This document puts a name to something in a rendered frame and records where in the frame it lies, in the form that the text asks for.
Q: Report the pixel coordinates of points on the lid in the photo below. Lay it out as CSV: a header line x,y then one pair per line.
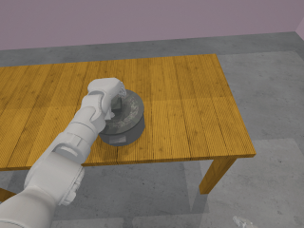
x,y
131,115

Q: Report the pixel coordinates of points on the knob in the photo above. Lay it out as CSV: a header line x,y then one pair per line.
x,y
116,105

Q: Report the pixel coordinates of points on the table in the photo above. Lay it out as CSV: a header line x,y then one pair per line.
x,y
189,111

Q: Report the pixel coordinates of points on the pot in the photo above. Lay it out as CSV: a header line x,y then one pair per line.
x,y
125,138

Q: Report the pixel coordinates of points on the robot left upper arm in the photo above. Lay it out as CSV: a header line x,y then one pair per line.
x,y
55,182

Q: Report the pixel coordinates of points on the robot left hand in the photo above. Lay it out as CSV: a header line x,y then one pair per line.
x,y
112,86

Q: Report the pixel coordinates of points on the robot right hand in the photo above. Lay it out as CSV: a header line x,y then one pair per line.
x,y
243,222

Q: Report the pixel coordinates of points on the robot left forearm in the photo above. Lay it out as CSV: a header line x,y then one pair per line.
x,y
75,142

